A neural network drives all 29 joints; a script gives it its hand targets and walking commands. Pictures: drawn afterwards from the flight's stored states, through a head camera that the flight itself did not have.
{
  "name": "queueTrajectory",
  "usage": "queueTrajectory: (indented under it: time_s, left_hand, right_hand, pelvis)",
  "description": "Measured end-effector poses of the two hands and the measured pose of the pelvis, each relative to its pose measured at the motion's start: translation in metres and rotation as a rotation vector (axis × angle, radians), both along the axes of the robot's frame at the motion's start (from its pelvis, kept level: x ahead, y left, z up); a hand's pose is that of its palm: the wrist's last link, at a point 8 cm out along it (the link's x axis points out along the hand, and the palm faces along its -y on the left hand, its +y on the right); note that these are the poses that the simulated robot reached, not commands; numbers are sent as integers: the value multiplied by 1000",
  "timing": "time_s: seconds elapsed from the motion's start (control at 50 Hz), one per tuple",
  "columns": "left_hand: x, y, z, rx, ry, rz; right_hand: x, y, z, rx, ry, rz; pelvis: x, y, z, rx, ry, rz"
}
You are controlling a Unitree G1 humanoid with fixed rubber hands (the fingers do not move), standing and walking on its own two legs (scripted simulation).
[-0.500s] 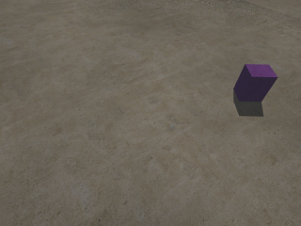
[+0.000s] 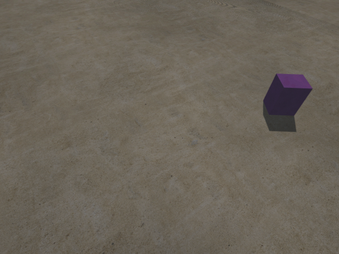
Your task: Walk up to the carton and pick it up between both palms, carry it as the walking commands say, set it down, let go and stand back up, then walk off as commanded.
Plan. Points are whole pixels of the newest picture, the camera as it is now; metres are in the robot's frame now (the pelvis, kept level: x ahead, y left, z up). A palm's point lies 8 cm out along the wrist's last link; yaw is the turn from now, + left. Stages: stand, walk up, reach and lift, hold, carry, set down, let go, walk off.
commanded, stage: stand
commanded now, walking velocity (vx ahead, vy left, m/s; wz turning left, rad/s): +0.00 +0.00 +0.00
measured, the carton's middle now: (285, 95) +1.39 -1.00 -0.63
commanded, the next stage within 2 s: none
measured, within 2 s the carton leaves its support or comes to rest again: neither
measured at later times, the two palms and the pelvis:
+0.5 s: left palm out of the picture -0.04 +0.23 -0.15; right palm out of the picture -0.04 -0.20 -0.15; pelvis -0.01 +0.01 +0.00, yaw +0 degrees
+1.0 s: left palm out of the picture +0.00 +0.29 -0.12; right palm out of the picture +0.03 -0.27 -0.12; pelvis -0.02 +0.01 +0.00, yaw +0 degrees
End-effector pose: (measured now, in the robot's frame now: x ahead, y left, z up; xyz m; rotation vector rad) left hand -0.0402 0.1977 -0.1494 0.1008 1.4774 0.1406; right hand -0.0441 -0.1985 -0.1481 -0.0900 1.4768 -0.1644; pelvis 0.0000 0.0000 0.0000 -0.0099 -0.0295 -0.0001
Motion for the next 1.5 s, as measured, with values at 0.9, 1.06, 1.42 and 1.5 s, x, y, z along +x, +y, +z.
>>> queueTrajectory:
  time_s: [0.9, 1.06, 1.42, 1.5]
  left_hand:
    - [40, 86, 23, 170, -188, -64]
    - [47, 90, 29, 191, -215, -77]
    - [66, 85, 34, 194, -246, -105]
    - [68, 84, 34, 195, -246, -107]
  right_hand:
    - [66, -61, 21, -150, -253, 77]
    - [81, -77, 27, -169, -285, 101]
    - [70, -90, 27, -170, -246, 100]
    - [68, -92, 27, -171, -234, 105]
  pelvis:
    - [-19, 14, -1, 11, -36, -3]
    - [-20, 8, 1, 10, -43, -2]
    - [-21, -2, 3, 11, -37, -7]
    - [-21, -3, 3, 11, -36, -8]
